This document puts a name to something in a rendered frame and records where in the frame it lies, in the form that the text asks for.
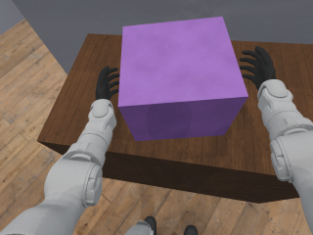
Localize pedestal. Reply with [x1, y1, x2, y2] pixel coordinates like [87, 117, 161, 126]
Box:
[36, 33, 313, 204]

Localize robot left hand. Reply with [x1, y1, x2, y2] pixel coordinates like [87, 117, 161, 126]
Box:
[95, 66, 120, 101]

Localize right robot forearm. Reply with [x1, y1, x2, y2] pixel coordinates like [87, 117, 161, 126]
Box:
[257, 79, 313, 141]

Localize left robot forearm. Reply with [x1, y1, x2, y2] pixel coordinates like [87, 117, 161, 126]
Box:
[44, 99, 117, 198]

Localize right robot upper arm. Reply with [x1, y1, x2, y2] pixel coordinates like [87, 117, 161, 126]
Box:
[270, 130, 313, 235]

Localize robot left foot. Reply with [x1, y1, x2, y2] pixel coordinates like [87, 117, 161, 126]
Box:
[144, 216, 157, 235]

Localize robot left thigh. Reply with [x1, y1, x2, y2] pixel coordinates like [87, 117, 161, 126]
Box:
[124, 224, 154, 235]

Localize carton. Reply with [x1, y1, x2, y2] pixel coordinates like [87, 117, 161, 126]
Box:
[117, 17, 248, 141]

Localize left robot upper arm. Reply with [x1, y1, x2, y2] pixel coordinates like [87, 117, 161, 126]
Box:
[0, 159, 103, 235]

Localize robot right hand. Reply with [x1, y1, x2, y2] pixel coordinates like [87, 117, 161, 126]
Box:
[239, 46, 277, 90]

